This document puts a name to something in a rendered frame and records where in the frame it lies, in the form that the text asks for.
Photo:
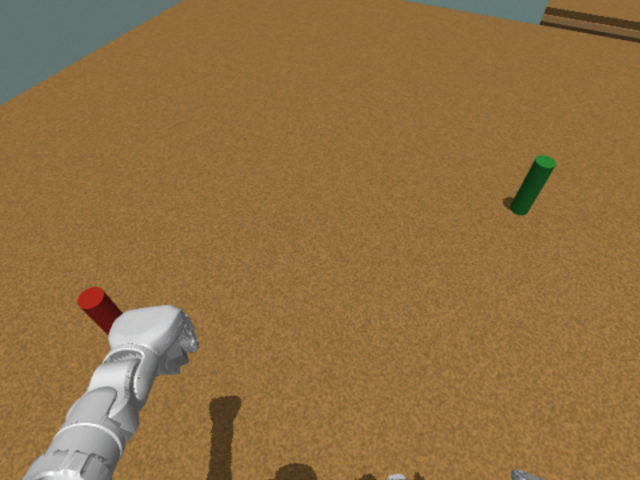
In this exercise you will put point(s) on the left robot hand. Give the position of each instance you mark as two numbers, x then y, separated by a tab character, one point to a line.
156	328

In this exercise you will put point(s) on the left robot arm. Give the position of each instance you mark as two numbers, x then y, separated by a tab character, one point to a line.
92	439

